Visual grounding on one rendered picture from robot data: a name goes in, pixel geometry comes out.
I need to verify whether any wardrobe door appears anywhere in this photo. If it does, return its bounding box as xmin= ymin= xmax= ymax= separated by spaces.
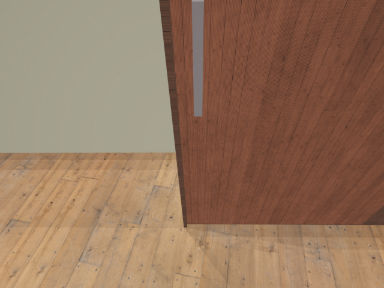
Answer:
xmin=370 ymin=206 xmax=384 ymax=218
xmin=170 ymin=0 xmax=384 ymax=224

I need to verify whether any handle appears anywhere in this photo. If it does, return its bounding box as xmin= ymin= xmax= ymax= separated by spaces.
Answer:
xmin=192 ymin=0 xmax=204 ymax=116

